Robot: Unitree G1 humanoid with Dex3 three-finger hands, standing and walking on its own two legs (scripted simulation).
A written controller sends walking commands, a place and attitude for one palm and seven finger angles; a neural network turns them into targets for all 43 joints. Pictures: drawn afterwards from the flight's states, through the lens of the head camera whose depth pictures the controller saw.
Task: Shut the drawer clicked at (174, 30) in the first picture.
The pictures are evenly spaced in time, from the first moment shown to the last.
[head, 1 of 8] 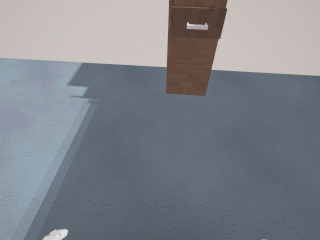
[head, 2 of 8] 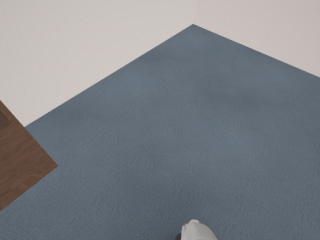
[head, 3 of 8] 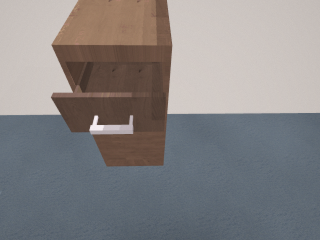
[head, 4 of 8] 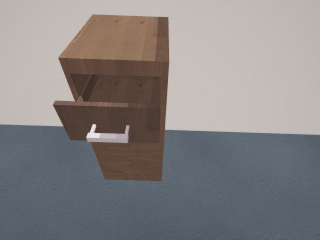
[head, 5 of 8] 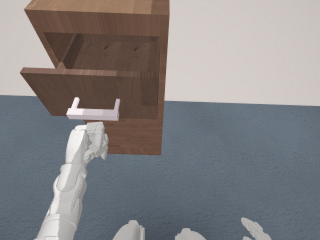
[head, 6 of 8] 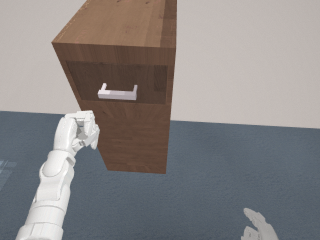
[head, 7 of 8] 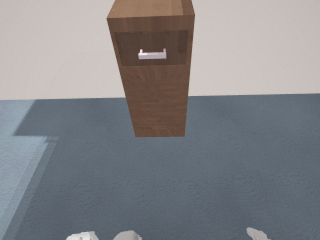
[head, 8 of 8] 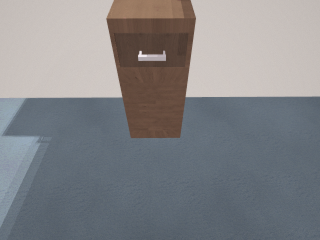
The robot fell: no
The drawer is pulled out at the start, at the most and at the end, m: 0.17 0.17 0.00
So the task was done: yes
